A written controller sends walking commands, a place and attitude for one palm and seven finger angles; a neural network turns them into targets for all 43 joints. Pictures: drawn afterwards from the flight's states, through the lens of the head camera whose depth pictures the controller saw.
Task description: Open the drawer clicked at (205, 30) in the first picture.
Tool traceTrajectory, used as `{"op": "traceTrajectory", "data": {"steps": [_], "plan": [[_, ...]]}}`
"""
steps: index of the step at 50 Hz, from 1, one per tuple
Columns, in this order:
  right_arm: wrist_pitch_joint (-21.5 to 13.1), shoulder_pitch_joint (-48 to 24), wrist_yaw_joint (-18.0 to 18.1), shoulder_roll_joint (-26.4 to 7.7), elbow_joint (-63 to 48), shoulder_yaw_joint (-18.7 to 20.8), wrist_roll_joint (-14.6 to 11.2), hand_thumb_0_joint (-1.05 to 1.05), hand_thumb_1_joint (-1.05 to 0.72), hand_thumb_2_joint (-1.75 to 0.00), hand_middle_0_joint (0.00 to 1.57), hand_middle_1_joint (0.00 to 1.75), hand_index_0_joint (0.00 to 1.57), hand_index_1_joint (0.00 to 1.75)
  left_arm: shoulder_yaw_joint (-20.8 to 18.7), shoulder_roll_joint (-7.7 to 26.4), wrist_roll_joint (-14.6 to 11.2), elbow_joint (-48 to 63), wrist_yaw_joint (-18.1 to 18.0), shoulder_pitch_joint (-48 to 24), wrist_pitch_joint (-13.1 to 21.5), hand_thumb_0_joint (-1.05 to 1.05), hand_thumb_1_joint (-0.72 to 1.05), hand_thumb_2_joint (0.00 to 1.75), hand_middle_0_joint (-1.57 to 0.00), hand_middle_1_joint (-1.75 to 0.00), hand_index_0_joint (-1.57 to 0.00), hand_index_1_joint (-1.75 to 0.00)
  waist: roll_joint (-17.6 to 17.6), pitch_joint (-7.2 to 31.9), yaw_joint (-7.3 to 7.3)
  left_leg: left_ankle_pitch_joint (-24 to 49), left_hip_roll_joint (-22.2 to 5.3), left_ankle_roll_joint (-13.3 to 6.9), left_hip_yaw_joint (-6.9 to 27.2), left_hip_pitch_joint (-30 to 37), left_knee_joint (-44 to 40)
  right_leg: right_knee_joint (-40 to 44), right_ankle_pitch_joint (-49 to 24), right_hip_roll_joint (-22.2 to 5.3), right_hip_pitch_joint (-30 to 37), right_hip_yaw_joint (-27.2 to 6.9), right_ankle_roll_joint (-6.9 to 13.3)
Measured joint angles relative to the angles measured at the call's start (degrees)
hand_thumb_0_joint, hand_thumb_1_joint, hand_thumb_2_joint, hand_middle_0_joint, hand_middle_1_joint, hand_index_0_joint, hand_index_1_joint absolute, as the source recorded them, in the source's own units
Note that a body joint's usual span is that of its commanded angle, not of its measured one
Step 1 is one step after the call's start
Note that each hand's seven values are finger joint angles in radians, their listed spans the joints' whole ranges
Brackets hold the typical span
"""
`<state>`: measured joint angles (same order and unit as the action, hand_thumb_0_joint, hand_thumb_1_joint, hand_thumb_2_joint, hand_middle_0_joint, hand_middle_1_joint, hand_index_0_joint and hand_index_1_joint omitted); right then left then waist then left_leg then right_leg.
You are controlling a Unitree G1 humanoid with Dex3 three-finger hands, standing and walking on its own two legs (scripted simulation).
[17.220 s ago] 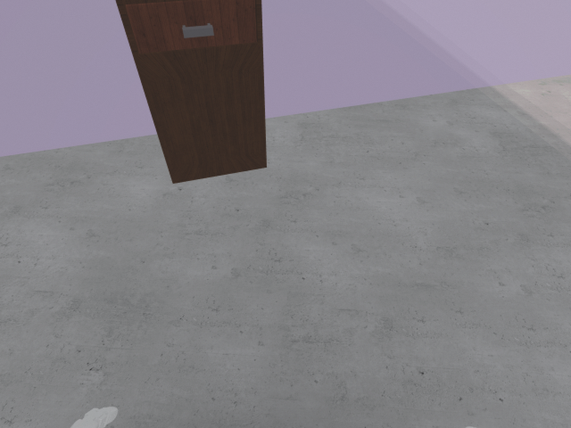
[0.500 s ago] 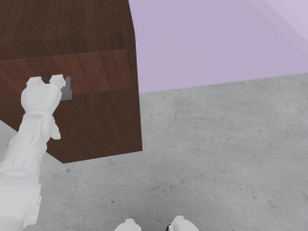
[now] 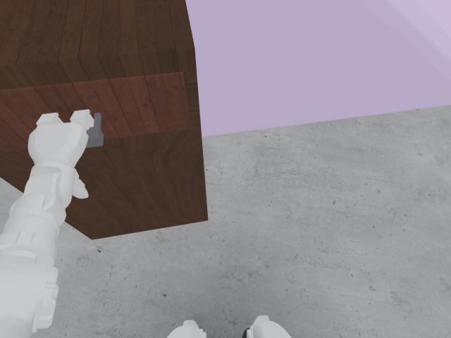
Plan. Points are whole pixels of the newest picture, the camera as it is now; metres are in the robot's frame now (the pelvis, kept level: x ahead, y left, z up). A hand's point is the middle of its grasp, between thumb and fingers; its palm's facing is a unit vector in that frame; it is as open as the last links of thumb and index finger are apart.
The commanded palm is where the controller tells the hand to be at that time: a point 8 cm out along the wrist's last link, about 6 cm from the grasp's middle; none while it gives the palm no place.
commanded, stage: close the thumb around the handle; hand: left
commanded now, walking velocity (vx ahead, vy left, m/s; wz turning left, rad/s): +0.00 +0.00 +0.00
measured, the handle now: (72, 130) +0.49 +0.30 +0.02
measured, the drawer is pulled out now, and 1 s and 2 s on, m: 0.00 0.02 0.16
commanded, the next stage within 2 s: pull the drawer open in 0.52 s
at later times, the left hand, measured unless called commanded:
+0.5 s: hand (75, 157) +0.44 +0.29 +0.00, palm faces -0.05 -0.04 -1.00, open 6.1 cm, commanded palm +0.42 +0.29 +0.06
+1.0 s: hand (74, 168) +0.42 +0.28 +0.00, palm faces -0.03 -0.05 -1.00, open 6.1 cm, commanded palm +0.38 +0.28 +0.06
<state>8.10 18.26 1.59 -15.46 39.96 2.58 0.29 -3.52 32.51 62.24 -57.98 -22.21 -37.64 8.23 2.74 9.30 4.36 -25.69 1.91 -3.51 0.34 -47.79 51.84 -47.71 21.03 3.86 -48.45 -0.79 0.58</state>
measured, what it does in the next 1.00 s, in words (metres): stands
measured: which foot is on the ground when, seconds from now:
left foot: down 0.00-1.00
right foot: down 0.00-1.00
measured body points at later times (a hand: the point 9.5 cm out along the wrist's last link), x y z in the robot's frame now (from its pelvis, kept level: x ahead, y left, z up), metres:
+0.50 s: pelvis +0.00 +0.00 +0.00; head +0.11 +0.01 +0.44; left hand +0.44 +0.29 +0.06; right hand +0.04 -0.28 -0.13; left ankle -0.02 +0.08 -0.69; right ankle +0.01 -0.12 -0.69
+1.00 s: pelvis +0.01 +0.01 +0.01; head +0.10 +0.01 +0.45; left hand +0.41 +0.28 +0.06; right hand +0.07 -0.26 -0.12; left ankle -0.02 +0.08 -0.69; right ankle +0.01 -0.12 -0.69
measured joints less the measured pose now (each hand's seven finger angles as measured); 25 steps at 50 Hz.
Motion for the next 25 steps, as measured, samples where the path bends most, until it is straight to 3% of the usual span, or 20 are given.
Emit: {"op": "traceTrajectory", "data": {"steps": [11, 20, 25], "plan": [[0.0, -0.5, 0.1, 0.2, -0.2, -0.4, -0.1, 0.01, -0.9, -0.89, 0.2, 0.3, 0.2, 0.3, 0.5, -0.3, -0.2, -1.1, 0.4, -1.2, -1.4, 0.0, 0.16, 0.58, -0.34, -1.26, -0.37, -1.27, -0.1, 0.0, 0.17, 0.1, 0.0, 0.0, 0.0, 0.1, -0.2, 0.2, 0.0, 0.0, 0.1, 0.0, 0.0], [0.2, -0.1, 0.1, 0.3, -0.3, -0.4, 0.1, 0.01, -0.9, -0.89, 0.2, 0.3, 0.2, 0.3, -0.6, 0.2, -0.4, 0.1, 1.5, 0.3, -0.2, 0.0, 0.63, 0.78, -0.37, -1.31, -0.4, -1.32, 0.0, 0.2, 0.15, -0.1, -0.2, -0.1, -0.4, 0.6, -0.4, 0.5, -0.1, 0.2, 0.5, -0.4, -0.1], [0.4, 0.1, -0.1, 0.2, -0.3, -0.1, 0.1, 0.01, -0.9, -0.89, 0.2, 0.3, 0.2, 0.3, -1.0, -0.1, -0.2, 1.2, 0.8, 1.3, -0.2, 0.0, 0.64, 0.79, -0.34, -1.33, -0.38, -1.34, 0.1, 0.2, 0.08, -0.3, -0.2, -0.2, -0.6, 0.7, -0.4, 0.4, 0.0, 0.2, 0.5, -0.6, -0.2]]}}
